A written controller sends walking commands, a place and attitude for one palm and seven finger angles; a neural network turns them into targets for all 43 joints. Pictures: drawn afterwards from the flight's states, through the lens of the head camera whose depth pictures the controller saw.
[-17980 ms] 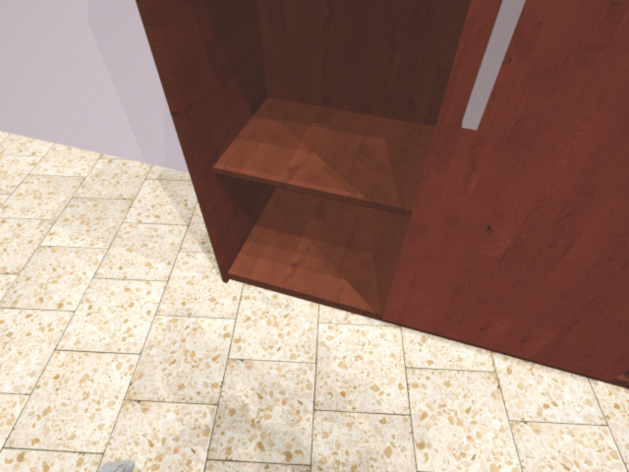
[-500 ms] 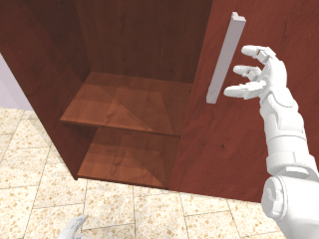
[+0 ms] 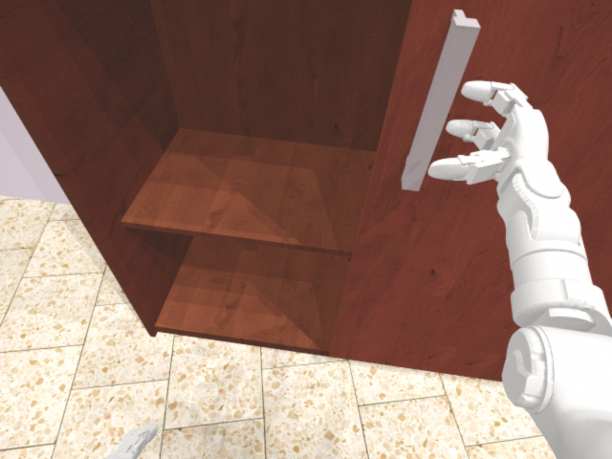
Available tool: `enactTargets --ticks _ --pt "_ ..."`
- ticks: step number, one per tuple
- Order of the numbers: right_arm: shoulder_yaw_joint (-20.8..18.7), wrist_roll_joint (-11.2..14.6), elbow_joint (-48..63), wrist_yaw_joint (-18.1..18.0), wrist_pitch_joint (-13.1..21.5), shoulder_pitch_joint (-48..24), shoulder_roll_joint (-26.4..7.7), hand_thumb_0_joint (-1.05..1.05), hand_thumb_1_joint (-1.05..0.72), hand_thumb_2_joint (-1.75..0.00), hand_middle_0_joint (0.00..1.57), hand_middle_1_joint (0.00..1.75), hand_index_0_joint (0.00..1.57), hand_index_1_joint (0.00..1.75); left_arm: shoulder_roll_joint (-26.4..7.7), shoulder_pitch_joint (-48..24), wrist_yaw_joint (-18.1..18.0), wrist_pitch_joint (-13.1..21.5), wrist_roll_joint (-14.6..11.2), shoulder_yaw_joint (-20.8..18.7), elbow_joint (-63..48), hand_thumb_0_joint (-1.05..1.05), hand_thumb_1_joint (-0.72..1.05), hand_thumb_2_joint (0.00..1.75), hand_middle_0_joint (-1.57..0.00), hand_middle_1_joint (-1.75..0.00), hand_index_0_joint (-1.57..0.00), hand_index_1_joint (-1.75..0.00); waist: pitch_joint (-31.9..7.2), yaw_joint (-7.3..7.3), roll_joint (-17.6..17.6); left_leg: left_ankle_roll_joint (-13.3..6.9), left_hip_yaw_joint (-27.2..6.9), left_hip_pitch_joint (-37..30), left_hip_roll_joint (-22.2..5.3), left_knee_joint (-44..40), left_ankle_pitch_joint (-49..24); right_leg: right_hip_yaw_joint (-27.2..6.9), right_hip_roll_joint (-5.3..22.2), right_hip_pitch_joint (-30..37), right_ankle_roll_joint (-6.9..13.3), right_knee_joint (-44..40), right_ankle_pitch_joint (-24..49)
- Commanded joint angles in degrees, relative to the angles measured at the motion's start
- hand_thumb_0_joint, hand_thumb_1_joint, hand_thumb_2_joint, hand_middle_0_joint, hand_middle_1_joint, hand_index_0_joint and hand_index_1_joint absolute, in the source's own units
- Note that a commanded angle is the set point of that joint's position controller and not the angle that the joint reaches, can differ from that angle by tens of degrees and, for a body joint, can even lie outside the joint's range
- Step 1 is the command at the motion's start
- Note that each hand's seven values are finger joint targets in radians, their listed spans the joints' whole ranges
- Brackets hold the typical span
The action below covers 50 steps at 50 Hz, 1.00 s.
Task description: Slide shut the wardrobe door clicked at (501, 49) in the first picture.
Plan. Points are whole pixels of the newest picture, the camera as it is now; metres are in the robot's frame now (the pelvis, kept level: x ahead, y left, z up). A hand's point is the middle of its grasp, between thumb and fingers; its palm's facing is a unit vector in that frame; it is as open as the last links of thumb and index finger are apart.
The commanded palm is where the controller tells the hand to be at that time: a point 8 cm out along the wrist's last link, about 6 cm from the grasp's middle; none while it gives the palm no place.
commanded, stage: feel for the door with the fingertips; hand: right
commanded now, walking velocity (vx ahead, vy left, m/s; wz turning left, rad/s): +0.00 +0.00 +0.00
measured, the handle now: (431, 109) +0.53 -0.11 +0.21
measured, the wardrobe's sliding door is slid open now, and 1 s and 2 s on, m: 0.61 0.61 0.61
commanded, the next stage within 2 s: slide the fingers in behind the handle in 0.16 s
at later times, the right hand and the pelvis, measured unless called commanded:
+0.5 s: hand (447, 129) +0.49 -0.12 +0.21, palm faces +0.04 +1.00 +0.02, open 13.6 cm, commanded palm +0.46 -0.18 +0.22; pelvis +0.00 +0.00 +0.00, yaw +1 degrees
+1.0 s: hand (428, 130) +0.48 -0.09 +0.21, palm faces +0.03 +1.00 +0.01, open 14.0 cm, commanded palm +0.45 -0.15 +0.22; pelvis +0.01 +0.00 +0.00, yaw +1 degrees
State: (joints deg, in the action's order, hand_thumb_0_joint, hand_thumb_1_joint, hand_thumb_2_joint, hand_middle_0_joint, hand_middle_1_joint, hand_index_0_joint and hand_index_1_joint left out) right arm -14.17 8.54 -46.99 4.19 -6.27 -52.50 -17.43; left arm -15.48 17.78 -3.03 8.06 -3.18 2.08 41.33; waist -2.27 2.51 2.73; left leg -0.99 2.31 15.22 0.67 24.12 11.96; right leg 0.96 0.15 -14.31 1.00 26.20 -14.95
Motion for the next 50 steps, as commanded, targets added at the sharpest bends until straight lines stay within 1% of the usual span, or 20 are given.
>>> enactTargets --ticks 1,3,5,6,8,11,14,16,19,22,23,27,32,35,38,39,41,43,46,50 --pt "-2.5 -0.3 13.2 -2.2 5.5 -32.9 -11.6 0.0 0.5 -0.3 0.3 1.2 0.3 1.2 -6.5 -0.8 -0.2 3.0 0.3 -2.3 -6.3 0.0 0.9 0.9 -0.2 -0.3 -0.2 -0.3 -19.6 0.55 -1.7 -0.8 -1.2 -5.0 0.1 -1.3 -13.0 -1.5 0.0 8.3 1.2 -1.8 14.7" --pt "-1.0 -0.6 12.0 -2.8 5.8 -34.1 -9.5 0.0 0.5 -0.3 0.3 1.2 0.3 1.2 -6.2 -0.5 0.0 2.9 0.3 -2.1 -6.3 0.0 0.9 0.9 -0.2 -0.3 -0.2 -0.3 -18.8 1.29 -3.2 -0.6 -1.1 -4.7 0.1 -1.0 -14.4 -1.3 0.1 7.8 1.3 -1.7 15.3" --pt "-2.9 -0.9 10.5 -3.4 5.9 -32.3 -10.7 0.0 0.5 -0.3 0.3 1.2 0.3 1.2 -6.2 -0.2 0.2 2.8 0.4 -2.4 -6.3 0.0 0.9 0.9 -0.2 -0.3 -0.2 -0.3 -19.7 0.46 -4.9 -0.5 -1.3 -6.0 0.1 -0.6 -15.6 -0.9 0.1 7.0 1.4 -1.5 15.7" --pt "-4.9 -1.5 8.9 -3.8 6.0 -31.5 -13.5 0.0 0.5 -0.3 0.3 1.2 0.3 1.2 -6.6 0.2 0.2 2.3 0.6 -2.4 -6.0 0.0 0.9 0.9 -0.2 -0.3 -0.2 -0.3 -19.2 0.13 -5.4 -0.6 -1.4 -6.7 0.0 -0.6 -15.8 -0.8 0.2 5.9 1.4 -1.4 15.8" --pt "-4.8 -2.7 6.7 -4.3 6.0 -34.4 -14.6 0.0 0.5 -0.3 0.3 1.2 0.3 1.2 -6.6 0.9 0.1 1.8 0.6 -2.3 -5.7 0.0 0.9 0.9 -0.2 -0.3 -0.2 -0.3 -17.4 1.13 -5.7 -0.3 -1.5 -5.9 -0.1 -0.6 -15.8 -0.6 0.1 4.3 1.5 -1.6 14.9" --pt "-6.1 -3.4 6.9 -4.3 6.9 -33.7 -16.1 0.0 0.5 -0.3 0.3 1.2 0.3 1.2 -6.5 1.6 0.2 1.5 0.9 -2.6 -6.0 0.0 0.9 0.9 -0.2 -0.3 -0.2 -0.3 -19.7 0.53 -4.2 -0.5 -1.8 -7.2 -0.1 -0.1 -18.1 -0.3 0.1 4.8 1.5 -0.9 17.0" --pt "-3.6 -3.3 4.9 -3.7 7.1 -38.0 -13.3 0.0 0.5 -0.3 0.3 1.2 0.3 1.2 -6.4 2.6 0.1 1.6 0.7 -2.7 -5.4 0.0 0.9 0.9 -0.2 -0.3 -0.2 -0.3 -17.5 2.38 -2.8 -0.3 -1.6 -4.0 0.0 -0.5 -16.4 -0.3 0.1 5.1 1.4 -0.8 15.4" --pt "-6.4 -3.1 4.0 -3.7 7.3 -34.6 -15.9 0.0 0.5 -0.3 0.3 1.2 0.3 1.2 -6.7 3.1 0.1 1.4 0.9 -2.9 -5.4 0.0 0.9 0.9 -0.2 -0.3 -0.2 -0.3 -19.4 1.23 -4.7 -0.4 -1.6 -6.0 0.1 -0.3 -17.0 -0.3 0.1 4.5 1.6 -0.5 15.9" --pt "-3.4 -2.4 5.8 -3.1 7.7 -35.7 -12.1 0.0 0.5 -0.3 0.3 1.2 0.3 1.2 -6.3 2.8 0.2 1.8 0.6 -2.9 -5.8 0.0 0.9 0.9 -0.2 -0.3 -0.2 -0.3 -19.0 1.85 -4.0 -0.3 -1.5 -5.1 0.2 -0.4 -16.2 -0.4 0.2 5.3 1.5 -0.9 15.2" --pt "-3.9 -2.3 6.8 -3.2 7.9 -33.3 -12.9 0.0 0.5 -0.3 0.3 1.2 0.3 1.2 -6.5 2.5 0.3 1.8 0.4 -2.8 -6.0 0.0 0.9 0.9 -0.2 -0.3 -0.2 -0.3 -18.9 1.11 -3.3 -0.6 -1.4 -5.6 0.2 -0.5 -15.2 -0.6 0.3 5.2 1.4 -1.3 14.8" --pt "-2.8 -2.2 8.9 -3.1 8.0 -33.7 -11.4 0.0 0.5 -0.3 0.3 1.2 0.3 1.2 -6.3 2.1 0.4 2.0 0.4 -2.9 -6.4 0.0 0.9 0.9 -0.2 -0.3 -0.2 -0.3 -19.5 1.04 -2.3 -0.7 -1.4 -5.6 0.3 -0.5 -15.6 -0.4 0.2 6.1 1.4 -1.3 15.4" --pt "-4.2 -1.7 9.9 -3.4 7.2 -29.6 -12.2 0.0 0.5 -0.3 0.3 1.2 0.3 1.2 -6.6 1.4 0.4 2.1 0.3 -3.1 -6.7 0.0 0.9 0.9 -0.2 -0.3 -0.2 -0.3 -18.9 0.3 -4.5 -0.6 -1.4 -6.8 0.3 -0.8 -15.6 -0.2 0.5 5.5 1.6 -1.7 15.0" --pt "-1.5 -1.5 18.0 -3.8 6.7 -29.6 -9.2 0.0 0.5 -0.3 0.3 1.2 0.3 1.2 -6.0 -0.4 0.4 2.5 0.1 -3.2 -7.5 0.0 0.9 0.9 -0.2 -0.3 -0.2 -0.3 -21.3 0.04 -0.5 -0.8 -1.4 -7.3 0.3 -0.8 -16.7 -0.1 0.5 8.8 1.4 -1.5 17.1" --pt "-0.6 -0.8 16.8 -4.2 5.0 -29.8 -7.6 0.0 0.5 -0.3 0.3 1.2 0.3 1.2 -6.0 -0.9 0.1 2.6 -0.1 -3.0 -6.6 0.0 0.9 0.9 -0.2 -0.3 -0.2 -0.3 -18.2 0.81 -3.6 -0.5 -0.9 -5.7 0.5 -1.3 -15.0 -0.4 0.6 8.1 1.3 -1.9 15.4" --pt "2.5 -1.3 16.9 -5.3 3.8 -31.9 -4.3 0.0 0.5 -0.3 0.3 1.2 0.3 1.2 -5.7 -1.7 0.0 2.6 -0.1 -2.6 -6.1 0.0 0.9 0.9 -0.2 -0.3 -0.2 -0.3 -16.3 1.31 -0.6 -0.7 -0.8 -3.5 0.3 -1.4 -13.2 -0.9 0.5 8.5 1.1 -1.9 14.5" --pt "1.5 -1.1 15.5 -5.8 3.5 -31.7 -4.9 0.0 0.5 -0.3 0.3 1.2 0.3 1.2 -5.8 -1.5 0.0 2.7 0.0 -2.6 -5.7 0.0 0.9 0.9 -0.2 -0.3 -0.2 -0.3 -16.2 1.29 -2.7 -0.6 -0.7 -3.4 0.3 -1.5 -12.7 -1.1 0.5 8.1 1.1 -1.9 14.1" --pt "-1.1 -0.9 15.7 -6.2 3.6 -31.7 -7.9 0.0 0.5 -0.3 0.3 1.2 0.3 1.2 -6.1 -1.5 -0.2 2.4 0.4 -2.6 -5.7 0.0 0.9 0.9 -0.2 -0.3 -0.2 -0.3 -18.3 0.64 -5.5 -0.6 -1.0 -5.7 0.2 -1.2 -14.5 -0.9 0.5 7.7 1.3 -1.7 15.4" --pt "2.1 -1.4 17.4 -6.3 4.1 -32.3 -3.9 0.0 0.5 -0.3 0.3 1.2 0.3 1.2 -5.2 -2.2 0.0 2.6 0.3 -2.5 -6.2 0.0 0.9 0.9 -0.2 -0.3 -0.2 -0.3 -19.9 0.83 -2.6 -0.7 -1.0 -5.7 0.1 -0.4 -16.8 -0.8 0.3 9.5 1.2 -1.2 17.8" --pt "0.8 -1.3 14.8 -6.7 3.6 -30.1 -4.6 0.0 0.5 -0.3 0.3 1.2 0.3 1.2 -5.4 -2.0 0.3 2.1 0.5 -2.4 -5.9 0.0 0.9 0.9 -0.2 -0.3 -0.2 -0.3 -18.9 0.21 -4.8 -0.7 -0.8 -6.4 0.1 -0.3 -18.2 -0.7 0.2 8.4 1.1 -1.1 18.8" --pt "1.7 -1.4 16.5 -7.4 3.1 -30.4 -2.5 0.0 0.5 -0.3 0.3 1.2 0.3 1.2 -4.9 -2.7 0.6 1.7 0.5 -2.4 -6.7 0.0 0.9 0.9 -0.2 -0.3 -0.2 -0.3 -20.0 0.01 -4.3 -0.7 -0.8 -6.8 0.1 0.3 -20.1 -0.5 0.2 9.2 1.1 -0.9 20.4"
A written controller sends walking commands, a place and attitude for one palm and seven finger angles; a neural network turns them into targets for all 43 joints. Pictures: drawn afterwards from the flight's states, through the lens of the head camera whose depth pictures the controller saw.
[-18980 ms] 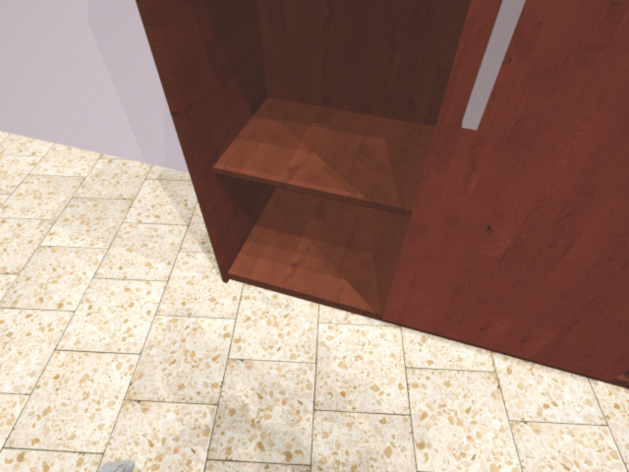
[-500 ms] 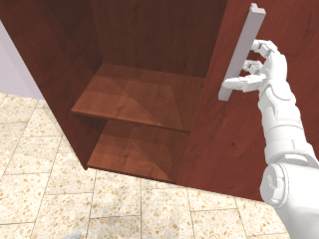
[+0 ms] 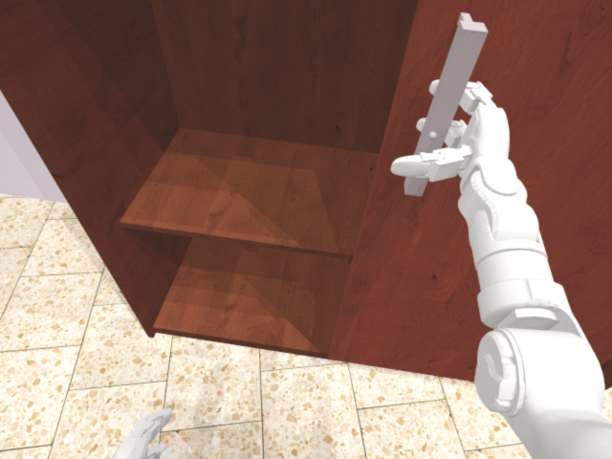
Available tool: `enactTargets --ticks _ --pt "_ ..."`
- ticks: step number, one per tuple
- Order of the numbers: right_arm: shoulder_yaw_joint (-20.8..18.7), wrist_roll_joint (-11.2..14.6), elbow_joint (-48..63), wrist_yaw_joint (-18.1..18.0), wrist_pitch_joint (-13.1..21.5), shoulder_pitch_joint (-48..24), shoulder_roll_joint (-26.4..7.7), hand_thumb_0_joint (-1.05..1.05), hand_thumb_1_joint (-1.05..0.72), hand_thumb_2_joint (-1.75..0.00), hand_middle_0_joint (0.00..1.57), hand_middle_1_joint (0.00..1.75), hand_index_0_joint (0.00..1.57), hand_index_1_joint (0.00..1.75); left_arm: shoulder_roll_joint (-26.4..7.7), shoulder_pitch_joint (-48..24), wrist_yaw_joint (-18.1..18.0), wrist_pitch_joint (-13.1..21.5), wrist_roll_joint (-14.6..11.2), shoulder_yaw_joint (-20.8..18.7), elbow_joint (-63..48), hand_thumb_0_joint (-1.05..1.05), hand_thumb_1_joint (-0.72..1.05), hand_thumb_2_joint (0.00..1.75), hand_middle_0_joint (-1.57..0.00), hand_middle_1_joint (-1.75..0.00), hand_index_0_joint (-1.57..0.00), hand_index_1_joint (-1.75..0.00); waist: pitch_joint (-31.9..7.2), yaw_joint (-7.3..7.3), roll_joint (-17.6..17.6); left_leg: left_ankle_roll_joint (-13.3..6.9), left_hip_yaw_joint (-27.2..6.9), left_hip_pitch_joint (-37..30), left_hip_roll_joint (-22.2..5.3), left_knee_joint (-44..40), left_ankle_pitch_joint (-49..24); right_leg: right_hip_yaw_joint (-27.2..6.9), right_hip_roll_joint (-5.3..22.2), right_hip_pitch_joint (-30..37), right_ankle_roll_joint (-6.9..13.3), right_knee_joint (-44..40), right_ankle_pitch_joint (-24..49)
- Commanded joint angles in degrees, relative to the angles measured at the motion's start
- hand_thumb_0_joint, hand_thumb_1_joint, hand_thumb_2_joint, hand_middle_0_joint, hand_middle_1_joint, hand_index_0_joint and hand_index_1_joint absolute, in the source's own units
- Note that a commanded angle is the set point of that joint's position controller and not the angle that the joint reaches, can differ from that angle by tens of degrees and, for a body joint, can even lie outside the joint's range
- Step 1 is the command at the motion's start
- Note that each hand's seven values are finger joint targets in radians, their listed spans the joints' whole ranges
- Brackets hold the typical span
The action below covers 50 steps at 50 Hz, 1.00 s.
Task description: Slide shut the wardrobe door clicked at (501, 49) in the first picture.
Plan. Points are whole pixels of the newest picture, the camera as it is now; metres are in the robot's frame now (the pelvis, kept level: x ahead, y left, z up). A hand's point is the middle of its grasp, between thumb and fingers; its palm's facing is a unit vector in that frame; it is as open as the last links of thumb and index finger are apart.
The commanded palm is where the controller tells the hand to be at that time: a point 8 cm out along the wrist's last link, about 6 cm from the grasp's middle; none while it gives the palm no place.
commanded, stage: slide the fingers in behind the handle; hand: right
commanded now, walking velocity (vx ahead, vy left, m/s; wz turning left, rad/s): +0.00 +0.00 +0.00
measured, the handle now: (435, 114) +0.52 -0.11 +0.21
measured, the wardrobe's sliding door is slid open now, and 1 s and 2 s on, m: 0.61 0.61 0.61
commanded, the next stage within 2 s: grip the handle and tug to test in 1.08 s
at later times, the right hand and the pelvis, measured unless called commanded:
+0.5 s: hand (428, 138) +0.46 -0.09 +0.21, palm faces +0.06 +1.00 +0.01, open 14.2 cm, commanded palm +0.43 -0.13 +0.22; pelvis +0.00 +0.00 +0.00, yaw +0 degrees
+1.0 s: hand (424, 137) +0.46 -0.09 +0.22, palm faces +0.05 +1.00 +0.02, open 14.1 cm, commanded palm +0.43 -0.13 +0.22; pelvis +0.00 +0.00 +0.00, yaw +0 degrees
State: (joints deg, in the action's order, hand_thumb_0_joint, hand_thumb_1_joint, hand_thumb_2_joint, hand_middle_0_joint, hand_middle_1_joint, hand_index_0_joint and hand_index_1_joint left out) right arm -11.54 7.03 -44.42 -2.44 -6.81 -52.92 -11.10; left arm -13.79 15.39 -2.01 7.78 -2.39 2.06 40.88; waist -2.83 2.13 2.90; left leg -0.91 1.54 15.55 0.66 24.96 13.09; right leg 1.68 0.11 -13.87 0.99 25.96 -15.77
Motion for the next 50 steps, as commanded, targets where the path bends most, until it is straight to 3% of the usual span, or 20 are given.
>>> enactTargets --ticks 1,4,7,9,11,17,20,22,24,26,28,30,32,34,37,39,41,43,46,50 --pt "-3.2 0.2 13.3 -1.0 3.3 -27.8 -11.0 0.0 0.5 -0.3 0.3 1.2 0.3 1.2 -6.9 -0.5 -0.4 1.6 -0.1 -2.4 -6.4 0.0 0.9 0.9 -0.2 -0.3 -0.2 -0.3 -19.5 -0.43 -6.2 -0.8 -0.1 -8.4 0.1 -0.5 -22.0 -1.0 0.2 7.9 1.2 -0.6 21.7" --pt "-2.9 -0.4 14.3 -1.3 2.9 -28.2 -11.1 0.0 0.5 -0.3 0.3 1.2 0.3 1.2 -6.4 -0.9 -0.4 0.8 -0.1 -2.2 -6.9 0.0 0.9 0.9 -0.2 -0.3 -0.2 -0.3 -18.8 -0.24 -6.9 -0.5 -0.3 -9.5 -0.1 -0.5 -23.3 -0.5 0.0 6.6 1.4 -0.9 21.2" --pt "-2.9 -0.7 18.9 -1.5 3.2 -28.6 -11.4 0.0 0.5 -0.3 0.3 1.2 0.3 1.2 -6.2 -1.3 -0.3 0.5 -0.1 -2.5 -7.6 0.0 0.9 0.9 -0.2 -0.3 -0.2 -0.3 -21.5 -0.46 -4.5 -0.6 -0.5 -10.9 -0.1 -0.3 -25.5 -0.2 0.1 8.4 1.4 -0.6 23.7" --pt "-1.4 -0.2 20.7 -1.0 2.9 -26.2 -8.9 0.0 0.5 -0.3 0.3 1.2 0.3 1.2 -5.9 -1.9 -0.2 0.5 -0.2 -2.5 -8.2 0.0 0.9 0.9 -0.2 -0.3 -0.2 -0.3 -22.5 -0.68 -4.7 -0.7 -0.3 -11.4 0.0 -0.1 -27.0 -0.2 0.1 9.7 1.3 -0.4 25.5" --pt "-0.2 0.0 19.7 -0.7 1.9 -25.6 -7.5 0.0 0.5 -0.3 0.3 1.2 0.3 1.2 -6.1 -2.0 -0.3 0.2 -0.3 -2.5 -7.8 0.0 0.9 0.9 -0.2 -0.3 -0.2 -0.3 -19.9 -0.25 -6.0 -0.6 0.1 -10.8 0.1 -0.6 -26.1 -0.3 0.1 8.8 1.3 -0.7 24.5" --pt "1.2 0.6 20.9 -1.5 -0.4 -27.1 -6.2 0.0 0.5 -0.3 0.3 1.2 0.3 1.2 -5.9 -3.0 -0.7 0.0 -0.5 -2.3 -7.3 0.0 0.9 0.9 -0.2 -0.3 -0.2 -0.3 -17.8 0.16 -3.9 -0.6 0.0 -8.6 0.1 -1.7 -22.2 -0.6 -0.1 9.0 1.3 -1.0 21.2" --pt "1.5 0.7 20.0 -1.7 -0.5 -27.1 -5.7 0.0 0.5 -0.3 0.3 1.2 0.3 1.2 -5.9 -3.0 -0.9 0.1 -0.4 -2.2 -7.0 0.0 0.9 0.9 -0.2 -0.3 -0.2 -0.3 -17.9 0.42 -5.5 -0.6 0.1 -8.6 0.1 -1.7 -21.3 -0.7 -0.1 9.0 1.3 -1.3 20.2" --pt "3.8 0.7 21.2 -1.7 0.0 -29.4 -3.1 0.0 0.5 -0.3 0.3 1.2 0.3 1.2 -5.6 -3.0 -0.7 0.4 -0.3 -2.2 -7.2 0.0 0.9 0.9 -0.2 -0.3 -0.2 -0.3 -18.1 0.81 -3.9 -0.8 0.1 -7.7 0.1 -1.7 -20.9 -1.0 -0.2 10.1 1.3 -1.2 20.7" --pt "2.2 0.7 20.4 -1.8 0.3 -28.2 -4.8 0.0 0.5 -0.3 0.3 1.2 0.3 1.2 -5.8 -2.8 -0.8 0.4 -0.2 -2.3 -6.9 0.0 0.9 0.9 -0.2 -0.3 -0.2 -0.3 -19.5 0.27 -4.4 -0.8 0.0 -8.5 0.2 -1.5 -21.4 -1.0 -0.1 10.2 1.2 -1.1 21.2" --pt "4.4 0.8 18.3 -1.7 0.3 -29.3 -2.1 0.0 0.5 -0.3 0.3 1.2 0.3 1.2 -5.7 -2.7 -0.7 0.5 -0.2 -2.2 -6.5 0.0 0.9 0.9 -0.2 -0.3 -0.2 -0.3 -17.3 0.94 -5.0 -0.7 0.1 -7.2 0.1 -1.8 -20.4 -1.1 -0.2 9.6 1.2 -1.0 20.1" --pt "4.2 0.6 18.4 -2.0 0.7 -30.4 -2.6 0.0 0.5 -0.3 0.3 1.2 0.3 1.2 -5.7 -2.5 -0.8 0.7 -0.3 -2.3 -6.4 0.0 0.9 0.9 -0.2 -0.3 -0.2 -0.3 -18.4 1.06 -4.8 -0.7 0.1 -6.9 0.2 -1.7 -19.7 -1.4 -0.1 10.2 1.2 -1.2 19.8" --pt "6.0 0.5 18.9 -2.2 1.0 -31.6 -0.3 0.0 0.5 -0.3 0.3 1.2 0.3 1.2 -5.4 -2.3 -0.6 1.0 -0.2 -2.3 -6.2 0.0 0.9 0.9 -0.2 -0.3 -0.2 -0.3 -19.4 1.29 -3.4 -0.8 0.2 -6.4 0.2 -1.3 -20.5 -1.6 0.0 11.3 0.9 -0.9 21.4" --pt "5.5 0.7 20.6 -2.6 1.5 -32.1 -0.6 0.0 0.5 -0.3 0.3 1.2 0.3 1.2 -5.5 -2.3 -0.4 1.2 0.1 -2.4 -6.4 0.0 0.9 0.9 -0.2 -0.3 -0.2 -0.3 -21.2 0.97 -2.9 -1.0 0.3 -6.9 0.2 -0.9 -21.7 -1.9 0.0 12.5 0.7 -0.6 23.5" --pt "4.5 0.8 18.9 -2.6 1.3 -30.5 -1.5 0.0 0.5 -0.3 0.3 1.2 0.3 1.2 -5.6 -2.2 -0.4 1.0 0.0 -2.3 -6.2 0.0 0.9 0.9 -0.2 -0.3 -0.2 -0.3 -20.5 0.74 -5.9 -0.8 0.3 -7.8 0.3 -0.9 -22.5 -1.6 0.0 11.3 0.8 -0.8 23.4" --pt "5.4 0.3 18.6 -2.6 1.7 -31.7 -0.9 0.0 0.5 -0.3 0.3 1.2 0.3 1.2 -5.5 -2.4 -0.3 1.0 -0.1 -2.2 -6.1 0.0 0.9 0.9 -0.2 -0.3 -0.2 -0.3 -18.7 0.92 -4.1 -0.9 0.2 -6.8 0.3 -1.2 -20.8 -1.6 0.0 10.7 0.9 -1.0 21.9" --pt "5.0 0.4 17.1 -2.8 1.5 -31.2 -0.9 0.0 0.5 -0.3 0.3 1.2 0.3 1.2 -5.5 -2.0 -0.3 1.0 0.0 -2.2 -5.8 0.0 0.9 0.9 -0.2 -0.3 -0.2 -0.3 -18.3 1.02 -5.3 -0.9 0.4 -6.3 0.4 -1.2 -20.8 -1.8 0.0 10.8 0.9 -0.9 22.1" --pt "3.2 0.3 17.7 -3.0 1.7 -31.3 -3.1 0.0 0.5 -0.3 0.3 1.2 0.3 1.2 -5.7 -2.1 -0.4 0.8 0.2 -2.3 -5.8 0.0 0.9 0.9 -0.2 -0.3 -0.2 -0.3 -19.4 0.33 -4.9 -1.0 0.2 -7.6 0.2 -1.2 -20.9 -1.6 -0.1 10.4 0.8 -0.9 22.3" --pt "4.0 0.6 18.0 -2.7 1.9 -30.5 -1.8 0.0 0.5 -0.3 0.3 1.2 0.3 1.2 -5.4 -2.3 -0.4 1.0 0.1 -2.2 -6.1 0.0 0.9 0.9 -0.2 -0.3 -0.2 -0.3 -19.6 0.52 -5.6 -0.9 0.3 -7.9 0.3 -0.9 -21.6 -1.5 0.0 10.6 0.8 -1.0 22.5" --pt "2.6 0.6 17.3 -2.8 1.9 -29.3 -3.2 0.0 0.5 -0.3 0.3 1.2 0.3 1.2 -5.7 -2.4 -0.4 0.9 0.2 -2.1 -6.0 0.0 0.9 0.9 -0.2 -0.3 -0.2 -0.3 -18.8 -0.01 -6.4 -0.9 0.3 -8.3 0.2 -1.2 -21.0 -1.4 0.0 9.6 0.9 -1.3 21.9" --pt "1.4 0.6 20.4 -2.5 2.2 -28.2 -4.5 0.0 0.5 -0.3 0.3 1.2 0.3 1.2 -5.4 -2.9 -0.3 0.9 0.1 -2.3 -6.8 0.0 0.9 0.9 -0.2 -0.3 -0.2 -0.3 -20.3 -0.45 -4.3 -0.9 0.1 -9.6 0.1 -0.9 -23.3 -0.8 0.1 10.4 0.8 -1.1 23.8"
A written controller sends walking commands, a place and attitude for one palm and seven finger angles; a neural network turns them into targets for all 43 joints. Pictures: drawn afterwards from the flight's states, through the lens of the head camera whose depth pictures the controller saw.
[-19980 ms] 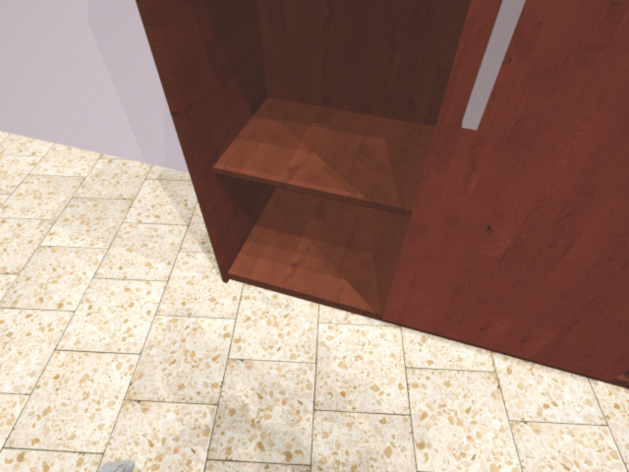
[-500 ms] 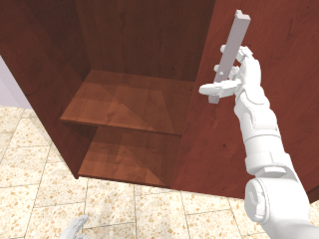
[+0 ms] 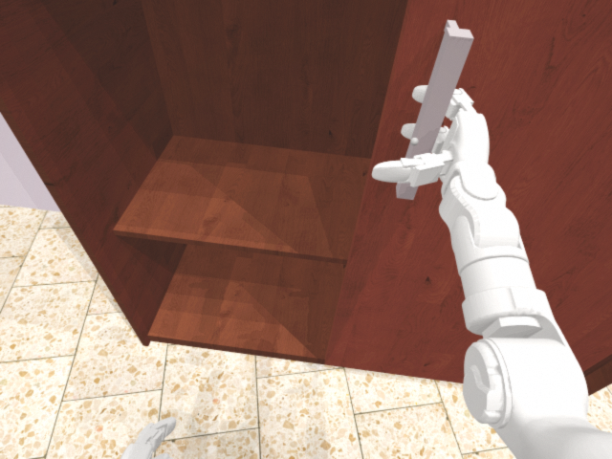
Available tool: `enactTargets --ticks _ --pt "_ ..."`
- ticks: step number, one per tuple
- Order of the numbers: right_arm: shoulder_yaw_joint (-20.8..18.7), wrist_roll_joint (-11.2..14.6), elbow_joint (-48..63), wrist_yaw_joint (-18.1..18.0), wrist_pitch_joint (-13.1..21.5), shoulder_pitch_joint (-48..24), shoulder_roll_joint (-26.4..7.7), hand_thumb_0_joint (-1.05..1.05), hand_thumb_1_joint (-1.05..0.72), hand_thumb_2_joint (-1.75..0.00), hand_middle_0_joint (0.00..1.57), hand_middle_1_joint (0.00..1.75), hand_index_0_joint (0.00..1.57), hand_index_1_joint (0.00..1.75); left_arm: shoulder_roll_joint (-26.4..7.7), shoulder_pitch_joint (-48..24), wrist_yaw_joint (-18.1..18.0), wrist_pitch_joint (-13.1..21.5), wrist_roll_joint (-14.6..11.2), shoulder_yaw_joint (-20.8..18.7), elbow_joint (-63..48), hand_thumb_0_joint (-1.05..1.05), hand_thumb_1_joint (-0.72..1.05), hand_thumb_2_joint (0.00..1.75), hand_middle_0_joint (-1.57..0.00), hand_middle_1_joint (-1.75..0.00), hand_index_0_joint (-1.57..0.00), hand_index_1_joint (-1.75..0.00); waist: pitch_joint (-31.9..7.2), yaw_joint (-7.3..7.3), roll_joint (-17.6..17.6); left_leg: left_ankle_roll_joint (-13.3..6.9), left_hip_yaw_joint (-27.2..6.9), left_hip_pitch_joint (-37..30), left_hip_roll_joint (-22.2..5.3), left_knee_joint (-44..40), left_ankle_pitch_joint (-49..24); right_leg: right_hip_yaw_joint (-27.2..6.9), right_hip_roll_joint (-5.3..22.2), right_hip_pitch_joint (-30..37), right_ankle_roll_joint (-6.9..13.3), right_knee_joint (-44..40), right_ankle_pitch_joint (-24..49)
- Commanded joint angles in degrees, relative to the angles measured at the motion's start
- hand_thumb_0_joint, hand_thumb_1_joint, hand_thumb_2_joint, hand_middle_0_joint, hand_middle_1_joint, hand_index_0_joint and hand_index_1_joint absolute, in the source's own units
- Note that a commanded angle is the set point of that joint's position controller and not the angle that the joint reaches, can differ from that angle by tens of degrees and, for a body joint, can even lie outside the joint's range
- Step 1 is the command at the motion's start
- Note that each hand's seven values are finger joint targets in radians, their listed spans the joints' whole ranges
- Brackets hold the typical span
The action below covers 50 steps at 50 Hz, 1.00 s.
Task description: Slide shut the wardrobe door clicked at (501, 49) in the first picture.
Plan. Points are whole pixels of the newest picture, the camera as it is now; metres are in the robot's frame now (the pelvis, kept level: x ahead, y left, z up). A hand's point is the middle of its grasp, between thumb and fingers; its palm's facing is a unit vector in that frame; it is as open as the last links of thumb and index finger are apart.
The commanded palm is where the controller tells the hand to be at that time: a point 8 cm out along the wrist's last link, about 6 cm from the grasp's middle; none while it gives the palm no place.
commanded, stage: slide the fingers in behind the handle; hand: right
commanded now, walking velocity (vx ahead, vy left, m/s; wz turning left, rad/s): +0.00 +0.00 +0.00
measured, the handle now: (425, 118) +0.52 -0.11 +0.21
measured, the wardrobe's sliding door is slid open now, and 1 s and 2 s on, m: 0.61 0.61 0.61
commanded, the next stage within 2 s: grip the handle and tug to test in 0.08 s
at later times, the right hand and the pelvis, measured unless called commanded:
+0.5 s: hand (412, 142) +0.45 -0.08 +0.21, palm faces +0.05 +1.00 +0.01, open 12.2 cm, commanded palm +0.41 -0.13 +0.22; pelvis +0.02 +0.00 +0.00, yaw +1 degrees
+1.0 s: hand (413, 141) +0.46 -0.08 +0.21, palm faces +0.06 +1.00 +0.00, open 6.4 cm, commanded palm +0.42 -0.13 +0.22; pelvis +0.04 +0.01 +0.00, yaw +0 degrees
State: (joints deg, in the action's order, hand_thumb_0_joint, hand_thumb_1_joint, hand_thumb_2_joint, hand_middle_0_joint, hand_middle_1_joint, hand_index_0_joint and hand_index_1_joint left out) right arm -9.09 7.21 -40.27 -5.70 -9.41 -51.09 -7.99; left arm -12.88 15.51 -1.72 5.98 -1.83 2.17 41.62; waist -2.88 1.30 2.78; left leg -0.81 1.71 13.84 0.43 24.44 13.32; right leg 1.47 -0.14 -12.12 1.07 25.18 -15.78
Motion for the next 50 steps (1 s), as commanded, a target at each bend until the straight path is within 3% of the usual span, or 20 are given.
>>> enactTargets --ticks 1,4,6,9,12,16,19,21,25,28,30,31,32,33,36,37,39,42,45,50 --pt "-0.9 0.1 16.6 0.6 4.7 -28.9 -7.7 0.0 0.5 -0.3 0.3 1.2 0.3 1.2 -6.5 -3.2 -0.5 2.5 -0.4 -2.3 -7.7 0.0 0.9 0.9 -0.2 -0.3 -0.2 -0.3 -20.4 0.0 -4.2 -1.2 0.2 -8.5 0.3 -0.2 -23.9 -0.8 0.3 8.6 0.6 -0.3 24.8" --pt "1.9 0.3 18.4 0.6 4.4 -29.5 -4.6 0.0 0.5 -0.3 0.3 1.2 0.3 1.2 -6.1 -3.5 -0.3 2.6 -0.7 -2.4 -7.9 0.0 0.9 0.9 -0.2 -0.3 -0.2 -0.3 -19.4 0.81 -2.9 -1.1 0.2 -6.6 0.5 -0.5 -22.9 -1.1 0.7 10.0 0.4 -0.4 25.0" --pt "-0.6 0.4 19.2 0.1 4.2 -27.5 -6.9 0.0 0.5 -0.3 0.3 1.2 0.3 1.2 -6.5 -3.5 -0.3 2.6 -0.4 -2.7 -8.1 0.0 0.9 0.9 -0.2 -0.3 -0.2 -0.3 -20.5 -0.13 -5.1 -1.2 0.3 -8.3 0.6 -0.4 -24.0 -1.0 0.7 9.7 0.5 -0.4 25.9" --pt "-0.3 0.4 23.3 0.4 3.8 -26.7 -6.6 0.0 0.5 -0.3 0.3 1.2 0.3 1.2 -6.4 -4.1 -0.2 2.4 -0.4 -2.7 -8.9 0.0 0.9 0.9 -0.2 -0.3 -0.2 -0.3 -22.7 -0.22 -4.7 -1.1 0.3 -10.0 0.6 0.0 -27.0 -0.8 0.6 10.8 0.4 -0.4 28.6" --pt "1.1 0.4 26.5 0.5 3.3 -24.0 -4.9 0.0 0.36 -0.36 0.32 1.22 0.32 1.22 -6.0 -4.9 0.1 2.2 -0.5 -2.7 -9.4 0.0 0.9 0.9 -0.2 -0.3 -0.2 -0.3 -23.0 -0.51 -2.0 -1.2 0.4 -10.3 0.5 0.1 -28.6 -0.8 0.8 12.3 0.0 0.0 32.2" --pt "-0.5 0.8 28.1 0.3 1.8 -20.7 -6.4 0.0 0.17 -0.44 0.33 1.25 0.33 1.25 -6.5 -5.6 0.2 1.6 -0.4 -2.9 -9.6 0.0 0.9 0.9 -0.2 -0.3 -0.2 -0.3 -22.5 -1.31 -4.9 -1.1 0.6 -11.9 0.5 0.1 -30.5 -0.7 0.9 11.5 0.0 -0.1 33.7" --pt "1.5 0.6 31.5 0.3 0.9 -21.3 -4.2 0.0 0.03 -0.5 0.35 1.27 0.35 1.27 -5.9 -6.1 0.3 1.5 -0.4 -2.9 -10.0 0.0 0.9 0.9 -0.2 -0.3 -0.2 -0.3 -23.1 -0.67 -1.9 -0.9 0.5 -10.9 0.4 0.2 -32.0 -0.6 1.0 13.7 -0.1 0.4 36.6" --pt "0.7 0.5 31.2 0.0 0.1 -18.8 -5.1 0.0 -0.06 -0.54 0.36 1.28 0.36 1.28 -6.2 -6.3 0.3 1.0 -0.3 -2.9 -9.9 0.0 0.9 0.9 -0.2 -0.3 -0.2 -0.3 -22.7 -1.29 -4.0 -1.1 0.7 -12.0 0.4 0.2 -32.3 -0.7 0.9 12.9 -0.1 0.4 37.0" --pt "2.5 0.7 34.0 0.2 -1.1 -18.3 -2.8 0.0 -0.25 -0.62 0.38 1.31 0.38 1.31 -5.9 -6.8 0.5 0.6 -0.3 -2.9 -10.3 0.0 0.9 0.9 -0.2 -0.3 -0.2 -0.3 -23.9 -0.77 -3.5 -0.8 0.7 -12.0 0.3 0.6 -35.1 -0.6 0.9 14.3 -0.1 0.8 39.7" --pt "-0.3 0.8 33.8 0.2 -1.9 -17.8 -5.9 0.0 -0.39 -0.68 0.4 1.33 0.4 1.33 -6.2 -7.1 0.3 -0.1 -0.2 -2.8 -10.3 0.0 0.9 0.9 -0.2 -0.3 -0.2 -0.3 -23.4 -1.08 -5.2 -0.8 0.7 -13.3 0.2 0.6 -36.5 -0.5 0.6 13.3 0.2 0.7 38.9" --pt "0.7 1.1 36.1 0.6 -2.1 -16.6 -4.5 0.0 -0.48 -0.72 0.41 1.34 0.41 1.34 -5.8 -7.8 0.3 -0.1 -0.1 -2.8 -11.0 0.0 0.9 0.9 -0.2 -0.3 -0.2 -0.3 -24.6 -1.18 -4.6 -0.7 0.6 -14.0 0.0 0.9 -38.3 -0.4 0.5 14.0 0.3 1.0 40.4" --pt "-0.6 1.0 36.2 0.5 -2.3 -15.0 -6.0 0.0 -0.53 -0.74 0.41 1.35 0.41 1.35 -6.0 -8.1 0.3 -0.4 -0.1 -2.7 -11.1 0.0 0.9 0.9 -0.2 -0.3 -0.2 -0.3 -24.4 -1.97 -3.4 -1.0 0.6 -14.7 -0.1 0.9 -38.1 -0.3 0.4 13.5 0.2 1.1 40.6" --pt "2.0 1.2 35.4 0.9 -2.5 -15.4 -3.2 0.0 -0.57 -0.76 0.42 1.35 0.42 1.35 -5.7 -8.3 0.4 -0.5 -0.2 -2.4 -11.0 0.0 0.9 0.9 -0.2 -0.3 -0.2 -0.3 -22.9 -1.07 -3.7 -0.9 0.8 -13.6 -0.1 0.7 -37.7 -0.4 0.3 13.4 0.3 0.9 39.4" --pt "0.7 1.4 33.9 0.8 -3.0 -15.8 -4.3 0.0 -0.62 -0.78 0.42 1.36 0.42 1.36 -6.0 -8.0 0.3 -0.7 -0.3 -2.5 -10.7 0.0 0.9 0.9 -0.2 -0.3 -0.2 -0.3 -22.0 -0.95 -6.0 -0.7 0.9 -13.0 0.1 0.4 -37.1 -0.4 0.4 12.8 0.5 0.9 37.8" --pt "0.0 1.2 35.7 0.9 -3.2 -15.6 -5.5 0.0 -0.76 -0.84 0.44 1.38 0.44 1.38 -6.1 -8.7 0.2 -1.1 -0.2 -2.5 -11.2 0.0 0.9 0.9 -0.2 -0.3 -0.2 -0.3 -22.6 -1.59 -4.7 -1.0 0.7 -14.2 -0.1 0.5 -37.3 -0.4 0.1 12.9 0.5 0.8 38.2" --pt "1.5 1.2 37.3 1.2 -3.1 -15.5 -4.1 0.0 -0.81 -0.86 0.44 1.39 0.44 1.39 -5.8 -9.1 0.3 -1.1 -0.3 -2.5 -11.6 0.0 0.9 0.9 -0.2 -0.3 -0.2 -0.3 -23.2 -1.15 -3.6 -0.9 0.7 -13.9 -0.1 0.8 -38.0 -0.5 0.2 13.8 0.5 1.0 39.5" --pt "0.6 1.5 37.2 1.2 -3.5 -14.0 -4.4 0.0 -0.9 -0.9 0.45 1.4 0.45 1.4 -5.8 -8.9 0.3 -1.2 -0.2 -2.5 -11.7 0.0 0.9 0.9 -0.2 -0.3 -0.2 -0.3 -23.8 -1.47 -5.4 -0.7 0.7 -14.4 -0.1 0.9 -39.6 -0.4 0.1 13.8 0.6 1.2 40.2" --pt "0.9 1.6 39.7 1.5 -3.2 -12.9 -4.4 0.0 -0.9 -0.9 0.45 1.4 0.45 1.4 -5.7 -9.7 0.5 -1.4 -0.2 -2.4 -12.2 0.0 0.9 0.9 -0.2 -0.3 -0.2 -0.3 -23.8 -1.64 -3.2 -0.8 0.7 -14.4 -0.3 0.9 -39.8 -0.5 0.0 14.4 0.5 1.4 41.0" --pt "-0.2 1.8 39.5 1.6 -3.7 -12.6 -5.5 0.0 -0.9 -0.9 0.45 1.4 0.45 1.4 -5.9 -10.1 0.3 -1.5 -0.2 -2.3 -12.2 0.0 0.9 0.9 -0.2 -0.3 -0.2 -0.3 -22.6 -1.64 -5.9 -0.7 0.7 -14.6 -0.2 0.5 -39.3 -0.3 -0.1 13.1 0.7 0.8 37.8" --pt "-0.4 1.8 40.7 1.8 -4.7 -10.9 -5.8 0.0 -0.9 -0.9 0.45 1.4 0.45 1.4 -5.9 -10.9 0.2 -1.9 -0.4 -2.3 -12.4 0.0 0.9 0.9 -0.2 -0.3 -0.2 -0.3 -22.1 -1.71 -5.3 -0.7 0.8 -14.2 -0.2 0.6 -39.6 -0.3 -0.2 13.6 0.7 1.3 38.8"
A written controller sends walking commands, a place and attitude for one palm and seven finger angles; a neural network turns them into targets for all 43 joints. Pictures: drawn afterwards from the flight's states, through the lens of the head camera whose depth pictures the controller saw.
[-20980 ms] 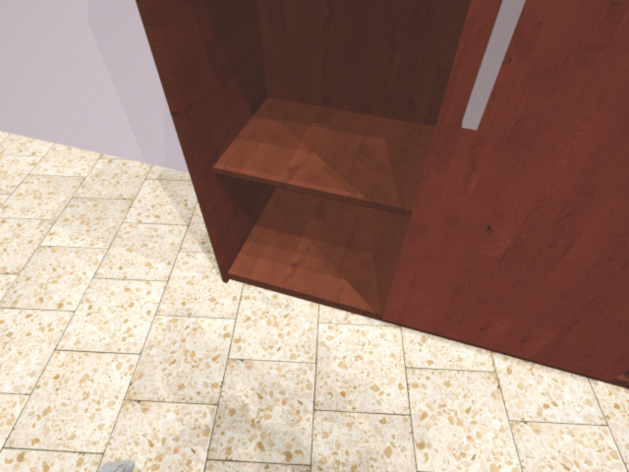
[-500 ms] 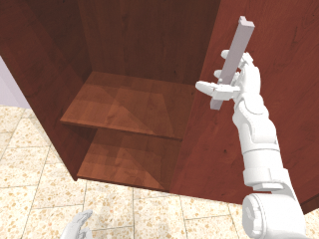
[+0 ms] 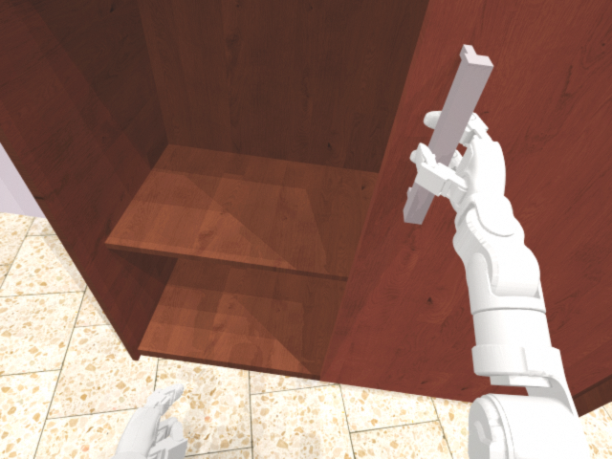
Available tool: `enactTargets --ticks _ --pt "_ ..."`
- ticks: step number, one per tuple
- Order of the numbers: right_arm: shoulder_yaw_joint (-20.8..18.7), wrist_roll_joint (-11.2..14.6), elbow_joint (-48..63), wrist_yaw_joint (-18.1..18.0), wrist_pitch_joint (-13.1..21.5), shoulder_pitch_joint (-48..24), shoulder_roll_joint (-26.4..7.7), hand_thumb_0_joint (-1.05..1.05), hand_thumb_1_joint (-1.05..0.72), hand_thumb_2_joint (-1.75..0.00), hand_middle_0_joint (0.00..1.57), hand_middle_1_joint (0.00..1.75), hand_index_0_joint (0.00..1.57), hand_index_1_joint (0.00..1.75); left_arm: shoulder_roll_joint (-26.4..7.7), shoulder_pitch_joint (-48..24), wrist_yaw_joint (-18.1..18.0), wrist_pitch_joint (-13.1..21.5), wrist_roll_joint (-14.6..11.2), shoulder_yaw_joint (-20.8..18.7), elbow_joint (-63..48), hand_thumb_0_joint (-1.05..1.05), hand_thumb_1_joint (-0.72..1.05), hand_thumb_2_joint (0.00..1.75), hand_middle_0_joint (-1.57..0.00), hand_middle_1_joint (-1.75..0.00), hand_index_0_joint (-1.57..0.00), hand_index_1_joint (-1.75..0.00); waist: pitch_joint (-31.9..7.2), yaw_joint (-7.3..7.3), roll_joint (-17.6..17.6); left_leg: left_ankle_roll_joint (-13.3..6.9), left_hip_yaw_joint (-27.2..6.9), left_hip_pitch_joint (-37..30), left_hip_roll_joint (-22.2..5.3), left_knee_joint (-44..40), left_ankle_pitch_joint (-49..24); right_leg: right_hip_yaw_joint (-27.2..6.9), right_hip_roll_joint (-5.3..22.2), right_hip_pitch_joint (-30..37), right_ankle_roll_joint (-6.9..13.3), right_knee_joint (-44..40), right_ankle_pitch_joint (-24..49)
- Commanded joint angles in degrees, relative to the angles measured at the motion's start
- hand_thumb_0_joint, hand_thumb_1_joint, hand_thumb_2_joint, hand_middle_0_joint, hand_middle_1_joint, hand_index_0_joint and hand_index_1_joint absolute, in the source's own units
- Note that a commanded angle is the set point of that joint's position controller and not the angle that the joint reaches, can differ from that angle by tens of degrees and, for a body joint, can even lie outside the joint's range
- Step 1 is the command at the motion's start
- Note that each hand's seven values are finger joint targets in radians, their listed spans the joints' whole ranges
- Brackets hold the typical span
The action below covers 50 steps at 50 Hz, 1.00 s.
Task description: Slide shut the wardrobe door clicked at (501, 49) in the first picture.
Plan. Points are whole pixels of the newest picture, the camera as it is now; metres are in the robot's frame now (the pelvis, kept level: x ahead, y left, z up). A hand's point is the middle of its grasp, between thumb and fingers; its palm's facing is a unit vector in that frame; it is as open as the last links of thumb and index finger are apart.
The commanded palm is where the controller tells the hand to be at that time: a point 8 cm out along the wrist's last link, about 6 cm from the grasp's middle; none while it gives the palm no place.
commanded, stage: grip the handle and tug to test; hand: right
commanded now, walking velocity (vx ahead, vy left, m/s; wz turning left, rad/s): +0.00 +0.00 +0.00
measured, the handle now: (437, 143) +0.47 -0.12 +0.21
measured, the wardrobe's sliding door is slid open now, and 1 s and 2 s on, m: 0.61 0.61 0.50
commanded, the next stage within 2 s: tug the door sideways, standing still in 0.60 s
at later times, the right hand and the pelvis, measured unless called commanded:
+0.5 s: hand (425, 168) +0.42 -0.10 +0.21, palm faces +0.06 +1.00 +0.00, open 6.5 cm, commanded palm +0.36 -0.15 +0.21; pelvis +0.01 +0.01 +0.00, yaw +1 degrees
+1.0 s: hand (422, 159) +0.43 -0.10 +0.21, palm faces +0.10 +1.00 -0.01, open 5.8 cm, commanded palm +0.41 -0.12 +0.21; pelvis +0.07 +0.02 +0.01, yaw -3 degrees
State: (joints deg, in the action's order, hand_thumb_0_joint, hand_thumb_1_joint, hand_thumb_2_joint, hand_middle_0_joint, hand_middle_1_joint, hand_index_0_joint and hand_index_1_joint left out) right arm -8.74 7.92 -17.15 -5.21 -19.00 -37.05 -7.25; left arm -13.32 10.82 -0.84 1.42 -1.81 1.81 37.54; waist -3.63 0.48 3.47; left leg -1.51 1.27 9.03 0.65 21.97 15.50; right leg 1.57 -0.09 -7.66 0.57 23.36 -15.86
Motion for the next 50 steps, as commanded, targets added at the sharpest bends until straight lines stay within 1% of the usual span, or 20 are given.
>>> enactTargets --ticks 1,3,6,9,11,13,15,20,26,27,30,34,35,37,38,39,41,44,46,50 --pt "-1.0 1.0 18.1 1.2 4.9 -24.0 -7.0 0.0 -0.9 -0.9 0.45 1.4 0.45 1.4 -5.5 -6.5 -0.6 2.5 -0.3 -1.9 -8.3 0.0 0.9 0.9 -0.2 -0.3 -0.2 -0.3 -21.3 -1.31 -5.5 -0.1 1.1 -10.2 -0.7 3.1 -42.5 -0.3 -0.3 8.6 1.2 3.2 38.8" --pt "-1.3 1.3 16.9 1.4 4.2 -24.3 -7.3 0.0 -0.9 -0.9 0.45 1.4 0.45 1.4 -5.6 -6.6 -0.8 2.3 -0.4 -1.8 -8.2 0.0 0.9 0.9 -0.2 -0.3 -0.2 -0.3 -20.6 -0.96 -7.5 0.1 1.2 -10.1 -0.6 3.1 -42.4 -0.3 -0.5 7.6 1.4 2.9 36.7" --pt "-0.5 1.1 17.1 1.4 3.9 -24.2 -6.6 0.0 -0.9 -0.9 0.45 1.4 0.45 1.4 -5.6 -6.9 -0.8 2.1 -0.4 -1.7 -8.2 0.0 0.9 0.9 -0.2 -0.3 -0.2 -0.3 -19.9 -1.01 -5.6 -0.1 1.2 -9.5 -0.7 3.0 -41.8 -0.3 -0.7 7.8 1.4 3.1 36.6" --pt "-1.1 1.5 16.1 1.6 3.4 -24.7 -7.0 0.0 -0.9 -0.9 0.45 1.4 0.45 1.4 -5.6 -6.9 -1.1 2.0 -0.4 -1.7 -8.1 0.0 0.9 0.9 -0.2 -0.3 -0.2 -0.3 -19.7 -0.66 -7.4 0.3 1.1 -9.5 -0.7 3.0 -42.4 -0.1 -0.8 7.1 1.6 3.0 34.9" --pt "-3.8 1.6 15.8 1.7 3.2 -21.1 -9.6 0.0 -0.9 -0.9 0.45 1.4 0.45 1.4 -5.9 -7.2 -1.1 1.6 -0.3 -1.6 -8.4 0.0 0.9 0.9 -0.2 -0.3 -0.2 -0.3 -20.1 -1.77 -7.4 0.3 0.9 -11.7 -1.2 3.3 -44.6 0.1 -1.1 5.8 1.5 2.9 34.3" --pt "-2.4 1.8 17.3 2.2 3.4 -21.5 -8.2 0.0 -0.9 -0.9 0.45 1.4 0.45 1.4 -5.5 -7.6 -1.1 1.5 -0.5 -1.6 -8.9 0.0 0.9 0.9 -0.2 -0.3 -0.2 -0.3 -20.1 -1.26 -7.8 0.5 1.0 -11.6 -1.3 3.4 -45.3 0.2 -1.2 5.9 1.7 2.9 33.9" --pt "-2.6 1.9 19.0 2.5 3.4 -19.4 -8.1 0.0 -0.9 -0.9 0.45 1.4 0.45 1.4 -5.3 -8.1 -1.0 1.6 -0.6 -1.5 -9.5 0.0 0.9 0.9 -0.2 -0.3 -0.2 -0.3 -21.4 -1.81 -5.4 0.3 0.9 -11.4 -1.2 3.5 -44.3 0.1 -1.1 7.1 1.6 2.9 35.1" --pt "-3.7 2.3 22.8 3.0 3.4 -13.8 -9.2 0.0 -0.9 -0.9 0.45 1.4 0.45 1.4 -5.4 -9.1 -0.6 1.4 -0.8 -1.5 -10.7 0.0 0.9 0.9 -0.2 -0.3 -0.2 -0.3 -20.5 -2.49 -7.3 0.5 1.1 -12.2 -1.2 3.6 -45.0 0.2 -0.9 6.2 1.6 2.7 34.6" --pt "-1.6 2.5 29.5 3.3 2.3 -6.6 -7.4 0.0 -0.9 -0.9 0.45 1.4 0.45 1.4 -5.4 -10.4 0.1 1.1 -0.8 -1.5 -11.9 0.0 0.9 0.9 -0.2 -0.3 -0.2 -0.3 -19.8 -2.98 -6.0 0.4 1.1 -12.2 -1.3 4.0 -46.3 0.1 -0.7 6.3 1.4 3.4 36.4" --pt "-2.8 2.4 31.4 3.3 2.1 -6.0 -8.9 0.0 -0.9 -0.9 0.45 1.4 0.45 1.4 -5.4 -10.3 0.2 1.1 -0.9 -1.5 -12.1 0.0 0.9 0.9 -0.2 -0.3 -0.2 -0.3 -20.3 -3.06 -6.6 0.3 1.2 -12.7 -1.3 4.1 -46.2 -0.1 -0.6 6.0 1.3 3.2 36.6" --pt "-1.9 2.5 37.3 3.6 1.3 -2.4 -8.2 0.0 -0.9 -0.9 0.45 1.4 0.45 1.4 -5.1 -11.2 0.5 1.2 -0.9 -1.5 -13.0 0.0 0.9 0.9 -0.2 -0.3 -0.2 -0.3 -21.4 -3.39 -4.7 0.5 1.1 -12.8 -1.5 4.7 -48.1 0.0 -0.7 6.8 1.3 3.8 38.6" --pt "0.9 2.7 42.2 3.6 0.4 -0.3 -6.2 0.0 -0.9 -0.9 0.45 1.4 0.45 1.4 -4.8 -12.1 0.8 1.4 -1.0 -1.4 -13.1 0.0 0.9 0.9 -0.2 -0.3 -0.2 -0.3 -19.5 -2.82 -5.0 0.4 1.5 -11.0 -1.4 4.6 -46.3 -0.6 -0.6 6.8 1.3 4.1 37.8" --pt "0.5 2.7 42.9 3.5 0.0 0.8 -6.5 0.0 -0.9 -0.9 0.45 1.4 0.45 1.4 -4.9 -12.2 0.7 1.5 -0.9 -1.5 -13.0 0.0 0.9 0.9 -0.2 -0.3 -0.2 -0.3 -19.8 -2.93 -4.9 0.4 1.6 -10.8 -1.3 4.6 -45.8 -0.7 -0.5 7.2 1.3 4.1 38.1" --pt "-5.0 2.7 39.7 2.8 -1.0 -5.6 -12.8 0.0 -0.9 -0.9 0.45 1.4 0.45 1.4 -5.9 -12.2 -0.1 1.3 -0.8 -1.4 -11.3 0.0 0.9 0.9 -0.2 -0.3 -0.2 -0.3 -18.0 -2.49 -6.8 0.5 1.0 -11.0 -1.5 4.0 -47.5 -0.4 -1.0 5.4 1.4 4.0 34.0" --pt "-1.2 2.7 38.1 3.1 -1.6 -8.8 -8.8 0.0 -0.9 -0.9 0.45 1.4 0.45 1.4 -5.5 -12.5 -0.4 1.5 -0.7 -1.0 -10.9 0.0 0.9 0.9 -0.2 -0.3 -0.2 -0.3 -16.7 -1.65 -6.0 0.7 1.1 -10.0 -1.6 4.0 -47.5 -0.3 -1.5 5.3 1.5 4.0 33.4" --pt "0.0 2.9 36.8 3.0 -2.2 -11.5 -7.3 0.0 -0.9 -0.9 0.45 1.4 0.45 1.4 -5.3 -12.3 -0.7 1.8 -0.9 -1.0 -10.2 0.0 0.9 0.9 -0.2 -0.3 -0.2 -0.3 -15.8 -0.94 -5.5 0.8 1.4 -8.4 -1.5 3.9 -46.9 -0.5 -1.4 5.9 1.5 4.5 34.0" --pt "2.1 2.8 35.2 2.4 -3.1 -14.8 -5.3 0.0 -0.9 -0.9 0.45 1.4 0.45 1.4 -5.4 -11.8 -1.0 2.2 -0.8 -1.2 -9.2 0.0 0.9 0.9 -0.2 -0.3 -0.2 -0.3 -15.7 -0.26 -4.3 0.8 1.4 -7.4 -1.6 4.0 -47.8 -0.7 -1.3 7.1 1.3 5.6 36.6" --pt "4.7 1.6 35.5 1.5 -3.2 -17.8 -3.2 0.0 -0.9 -0.9 0.45 1.4 0.45 1.4 -5.0 -11.1 -0.8 2.3 -0.5 -1.5 -8.8 0.0 0.9 0.9 -0.2 -0.3 -0.2 -0.3 -19.4 0.0 -3.7 1.1 1.7 -7.5 -1.9 5.5 -50.6 -1.1 -1.4 9.5 1.3 6.6 41.2" --pt "7.3 1.3 33.5 1.2 -2.6 -19.3 -0.9 0.0 -0.9 -0.9 0.45 1.4 0.45 1.4 -4.8 -10.9 -0.5 2.1 -0.3 -1.5 -8.3 0.0 0.9 0.9 -0.2 -0.3 -0.2 -0.3 -17.9 0.5 -6.3 1.0 1.9 -6.8 -2.0 5.5 -50.5 -1.4 -1.3 8.8 1.5 6.8 40.0" --pt "12.1 0.4 35.8 1.7 -0.1 -21.4 2.9 0.0 -0.9 -0.9 0.45 1.4 0.45 1.4 -3.6 -11.4 0.1 2.3 -0.2 -1.7 -8.4 0.0 0.9 0.9 -0.2 -0.3 -0.2 -0.3 -17.7 0.9 -3.2 0.5 2.1 -3.2 -1.7 5.6 -45.4 -2.4 -0.9 12.0 1.4 6.7 43.2"
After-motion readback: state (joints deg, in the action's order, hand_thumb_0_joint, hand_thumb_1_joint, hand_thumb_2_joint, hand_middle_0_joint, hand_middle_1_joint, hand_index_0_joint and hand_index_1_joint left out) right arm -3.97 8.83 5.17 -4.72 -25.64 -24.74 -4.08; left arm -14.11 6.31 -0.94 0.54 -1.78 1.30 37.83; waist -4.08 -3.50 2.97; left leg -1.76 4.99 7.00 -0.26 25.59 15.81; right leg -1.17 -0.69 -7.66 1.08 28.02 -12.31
